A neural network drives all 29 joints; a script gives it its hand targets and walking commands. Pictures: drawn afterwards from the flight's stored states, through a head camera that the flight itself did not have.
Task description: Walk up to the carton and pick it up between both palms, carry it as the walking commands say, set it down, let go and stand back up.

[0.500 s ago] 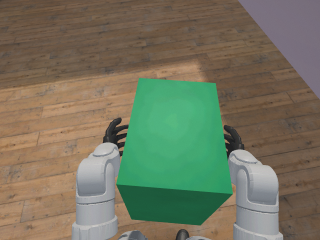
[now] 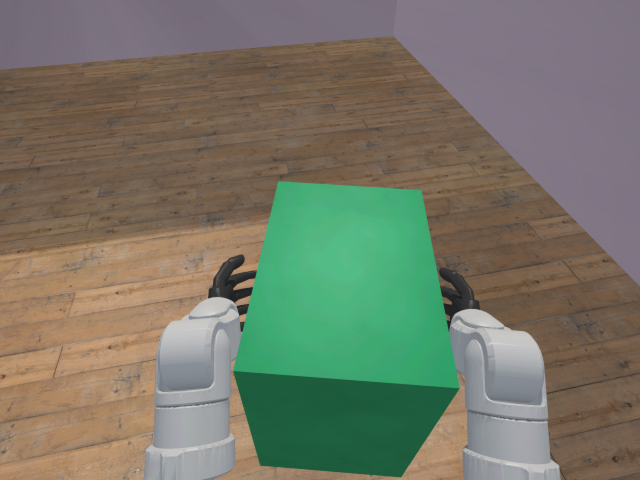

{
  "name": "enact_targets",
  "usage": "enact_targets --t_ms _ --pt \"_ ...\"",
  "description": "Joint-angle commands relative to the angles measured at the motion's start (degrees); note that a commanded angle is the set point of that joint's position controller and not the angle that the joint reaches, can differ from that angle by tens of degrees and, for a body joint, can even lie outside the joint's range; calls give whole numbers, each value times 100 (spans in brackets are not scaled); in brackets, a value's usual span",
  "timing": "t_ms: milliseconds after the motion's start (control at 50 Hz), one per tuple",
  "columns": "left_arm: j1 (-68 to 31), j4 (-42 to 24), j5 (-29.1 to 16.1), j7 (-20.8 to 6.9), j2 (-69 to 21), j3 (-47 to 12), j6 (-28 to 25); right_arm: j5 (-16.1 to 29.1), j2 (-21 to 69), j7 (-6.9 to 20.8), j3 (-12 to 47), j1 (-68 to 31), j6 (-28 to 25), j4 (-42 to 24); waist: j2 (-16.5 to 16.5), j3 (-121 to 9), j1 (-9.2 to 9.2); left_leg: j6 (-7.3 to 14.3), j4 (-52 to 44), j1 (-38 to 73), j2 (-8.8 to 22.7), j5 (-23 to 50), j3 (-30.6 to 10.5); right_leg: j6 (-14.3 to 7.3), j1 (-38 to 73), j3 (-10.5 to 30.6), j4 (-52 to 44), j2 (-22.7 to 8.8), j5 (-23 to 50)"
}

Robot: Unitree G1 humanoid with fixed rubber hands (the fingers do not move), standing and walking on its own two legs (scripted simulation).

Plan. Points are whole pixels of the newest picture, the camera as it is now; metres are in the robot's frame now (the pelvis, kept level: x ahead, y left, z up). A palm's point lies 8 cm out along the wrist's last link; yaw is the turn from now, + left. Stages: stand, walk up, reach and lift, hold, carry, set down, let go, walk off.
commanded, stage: carry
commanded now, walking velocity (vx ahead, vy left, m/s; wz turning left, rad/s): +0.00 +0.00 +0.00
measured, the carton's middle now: (339, 329) +0.30 +0.00 +0.02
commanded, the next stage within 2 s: hold in 1.44 s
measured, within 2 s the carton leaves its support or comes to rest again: neither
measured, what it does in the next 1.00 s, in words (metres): stands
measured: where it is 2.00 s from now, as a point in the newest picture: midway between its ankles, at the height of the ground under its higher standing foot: outside the picture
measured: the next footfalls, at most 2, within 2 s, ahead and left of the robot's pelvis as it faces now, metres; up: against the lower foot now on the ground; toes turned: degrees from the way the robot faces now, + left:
none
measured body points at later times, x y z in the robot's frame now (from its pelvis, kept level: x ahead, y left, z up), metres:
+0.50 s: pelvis -0.03 +0.00 +0.00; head -0.05 +0.00 +0.45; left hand +0.27 +0.15 +0.07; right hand +0.26 -0.14 +0.06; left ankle -0.01 +0.10 -0.73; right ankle -0.04 -0.09 -0.73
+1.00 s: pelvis -0.04 +0.00 +0.00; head -0.06 -0.01 +0.45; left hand +0.25 +0.14 +0.05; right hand +0.24 -0.14 +0.04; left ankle -0.01 +0.10 -0.73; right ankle -0.04 -0.09 -0.73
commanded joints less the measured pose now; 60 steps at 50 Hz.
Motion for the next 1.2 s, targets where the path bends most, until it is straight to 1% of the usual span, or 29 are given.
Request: enact_targets --t_ms 0,180,320,440,560,640,700,780,940,1180 --pt "-2715 -367 -2210 -1579 -5572 -3867 -19 2404 5369 1655 3837 -3467 -361 -896 40 -1918 -34 123 0 983 911 3727 -612 120 778 530 -40 -747 2722" --pt "-2812 -318 -2114 -1548 -5567 -3760 -129 2430 5383 1651 3848 -3697 -461 -934 23 -1820 -35 150 -201 812 871 2848 -677 58 750 578 -226 -761 1981" --pt "-2790 -57 -1942 -1544 -5497 -3600 -318 2269 5317 1651 3694 -3673 -653 -677 12 -1732 -37 140 -317 699 850 2341 -696 10 672 624 -381 -772 1622" --pt "-2799 355 -1697 -1544 -5388 -3362 -643 2026 5203 1642 3443 -3674 -987 -280 4 -1655 -41 125 -405 610 824 1958 -704 -24 586 651 -493 -772 1382" --pt "-2763 850 -1375 -1530 -5221 -3047 -1181 1701 5030 1610 3124 -3631 -1534 207 -11 -1628 -40 103 -462 550 782 1665 -699 -54 532 664 -564 -772 1267" --pt "-2658 1013 -1182 -1496 -5047 -2864 -1608 1508 4854 1571 2938 -3525 -1971 393 -21 -1654 -41 87 -482 559 751 1552 -690 -68 528 669 -590 -772 1266" --pt "-2586 738 -1235 -1451 -4957 -2964 -1805 1553 4769 1525 3026 -3455 -2174 147 -22 -1705 -47 84 -479 590 742 1541 -682 -79 542 667 -591 -778 1293" --pt "-2359 561 -1231 -1396 -4790 -3035 -1870 1534 4624 1474 3071 -3210 -2236 31 -8 -1792 -49 97 -439 634 758 1681 -668 -97 564 658 -547 -790 1388" --pt "-2179 618 -1121 -1380 -4614 -2993 -2051 1395 4481 1465 2989 -2987 -2400 170 -18 -1660 -58 97 -456 573 769 1583 -669 -140 464 677 -597 -793 1329" --pt "-2105 706 -1043 -1364 -4513 -2920 -2227 1323 4409 1453 2915 -2894 -2574 287 -1 -1600 -66 96 -478 555 770 1490 -693 -175 417 691 -655 -789 1251"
